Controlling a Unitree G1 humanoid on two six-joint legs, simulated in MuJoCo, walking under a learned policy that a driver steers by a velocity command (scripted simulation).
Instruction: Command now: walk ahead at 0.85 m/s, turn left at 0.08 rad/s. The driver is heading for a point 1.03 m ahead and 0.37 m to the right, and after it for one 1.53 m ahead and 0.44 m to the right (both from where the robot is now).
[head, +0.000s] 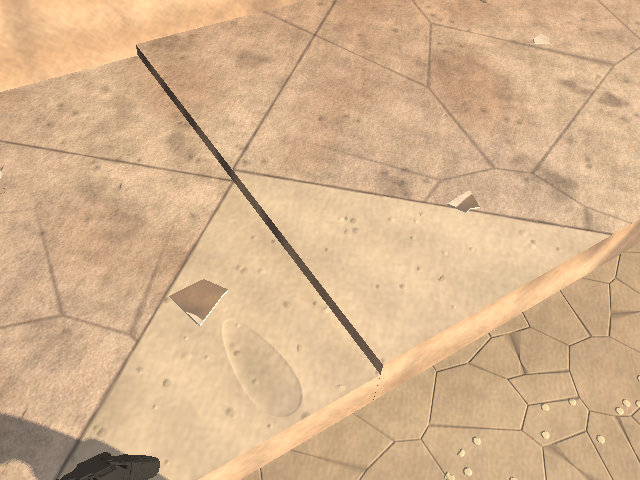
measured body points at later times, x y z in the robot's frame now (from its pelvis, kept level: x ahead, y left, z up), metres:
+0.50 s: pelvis +0.44 -0.05 -0.01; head +0.48 -0.06 +0.44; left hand +0.40 +0.24 -0.12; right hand +0.70 -0.30 -0.01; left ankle +0.50 +0.05 -0.49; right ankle +0.26 -0.10 -0.73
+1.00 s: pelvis +0.91 -0.17 +0.12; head +0.94 -0.18 +0.57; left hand +1.26 -0.24 +0.09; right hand +0.67 -0.30 -0.01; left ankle +0.79 +0.02 -0.58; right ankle +1.02 -0.30 -0.52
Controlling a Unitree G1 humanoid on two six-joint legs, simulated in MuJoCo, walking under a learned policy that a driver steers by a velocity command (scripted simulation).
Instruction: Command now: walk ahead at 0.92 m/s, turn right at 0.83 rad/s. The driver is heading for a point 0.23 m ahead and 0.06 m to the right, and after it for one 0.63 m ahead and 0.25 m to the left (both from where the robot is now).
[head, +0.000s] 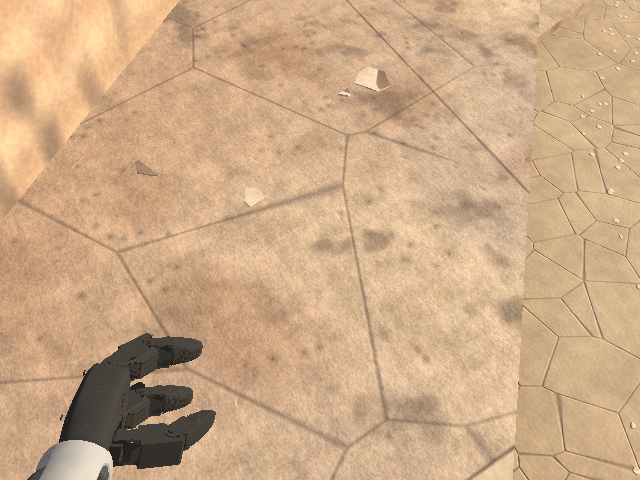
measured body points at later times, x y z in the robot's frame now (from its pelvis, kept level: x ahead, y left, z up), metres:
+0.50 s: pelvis +0.35 +0.11 +0.01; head +0.40 +0.11 +0.46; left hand +0.46 +0.40 -0.10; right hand +0.55 -0.13 -0.08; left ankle +0.49 +0.18 -0.70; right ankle +0.19 -0.01 -0.62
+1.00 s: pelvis +0.49 +0.10 +0.04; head +0.51 +0.11 +0.49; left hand +0.50 +0.42 -0.05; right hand +0.79 -0.05 -0.03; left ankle +0.50 +0.18 -0.69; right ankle +0.61 +0.00 -0.68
